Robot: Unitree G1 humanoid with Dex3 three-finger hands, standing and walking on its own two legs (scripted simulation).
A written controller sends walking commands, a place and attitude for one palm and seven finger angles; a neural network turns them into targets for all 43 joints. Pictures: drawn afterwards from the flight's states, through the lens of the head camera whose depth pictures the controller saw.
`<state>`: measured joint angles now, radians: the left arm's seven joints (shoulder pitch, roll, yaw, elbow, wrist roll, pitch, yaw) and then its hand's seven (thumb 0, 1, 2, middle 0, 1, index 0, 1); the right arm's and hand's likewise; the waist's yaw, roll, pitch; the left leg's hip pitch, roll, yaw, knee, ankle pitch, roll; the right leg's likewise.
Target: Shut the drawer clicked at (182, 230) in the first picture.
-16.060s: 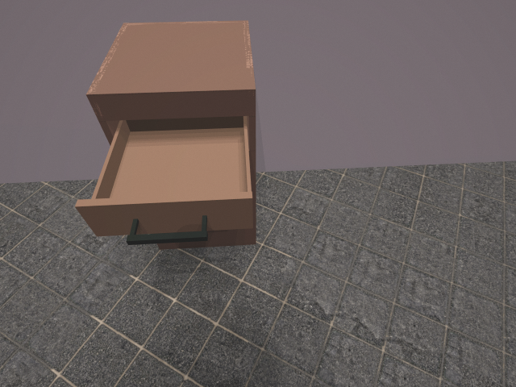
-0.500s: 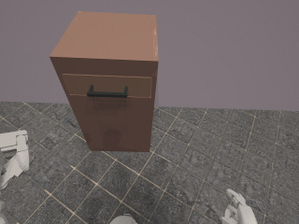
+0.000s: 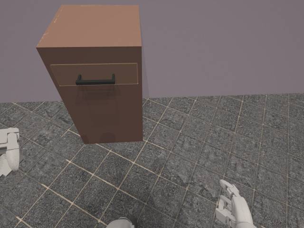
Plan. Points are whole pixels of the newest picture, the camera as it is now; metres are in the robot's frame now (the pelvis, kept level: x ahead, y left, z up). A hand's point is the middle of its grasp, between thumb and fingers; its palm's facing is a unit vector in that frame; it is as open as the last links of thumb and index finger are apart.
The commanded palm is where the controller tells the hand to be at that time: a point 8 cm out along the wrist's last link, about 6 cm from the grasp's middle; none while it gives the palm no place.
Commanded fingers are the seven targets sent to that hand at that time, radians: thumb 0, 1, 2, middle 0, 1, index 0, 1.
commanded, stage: stop stepping back and stand still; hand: left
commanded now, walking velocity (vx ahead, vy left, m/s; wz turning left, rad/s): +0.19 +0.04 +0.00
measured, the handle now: (96, 79) +0.75 +0.28 -0.11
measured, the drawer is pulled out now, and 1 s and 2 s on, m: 0.00 0.00 0.00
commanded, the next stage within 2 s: let the arm hang, fingers relaxed in 0.92 s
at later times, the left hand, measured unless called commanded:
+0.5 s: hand out of the picture +0.17 +0.25 +0.19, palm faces +0.36 -0.80 -0.48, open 3.2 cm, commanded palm +0.10 +0.30 +0.19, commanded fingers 0.00 0.90 0.90 -1.40 -1.60 -1.40 -1.60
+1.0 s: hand out of the picture +0.18 +0.26 +0.18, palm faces +0.35 -0.80 -0.50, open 3.2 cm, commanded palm none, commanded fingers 0.00 0.90 0.90 -1.40 -1.60 -1.40 -1.60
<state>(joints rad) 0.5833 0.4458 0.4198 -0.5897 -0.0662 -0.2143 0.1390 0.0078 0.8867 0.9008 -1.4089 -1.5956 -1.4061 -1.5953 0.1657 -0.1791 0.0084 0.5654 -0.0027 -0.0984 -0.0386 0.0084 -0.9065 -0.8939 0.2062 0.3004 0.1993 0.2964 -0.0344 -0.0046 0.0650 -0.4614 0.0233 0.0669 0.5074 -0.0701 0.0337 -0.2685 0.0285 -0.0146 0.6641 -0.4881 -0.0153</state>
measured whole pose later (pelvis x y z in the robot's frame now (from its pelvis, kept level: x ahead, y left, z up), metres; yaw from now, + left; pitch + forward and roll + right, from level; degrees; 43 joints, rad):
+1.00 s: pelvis +0.00 +0.02 +0.02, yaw +1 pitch +0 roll +0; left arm 0.67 0.41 0.38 -0.58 -0.04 -0.23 0.16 0.01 0.89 0.90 -1.41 -1.60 -1.40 -1.60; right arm 0.17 -0.20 -0.01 0.58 0.01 -0.07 -0.06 0.01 -0.91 -0.89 0.20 0.30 0.20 0.30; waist -0.02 0.00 0.04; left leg -0.20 0.03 0.03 0.50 -0.30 -0.01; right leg -0.23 0.01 -0.03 0.48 -0.26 -0.01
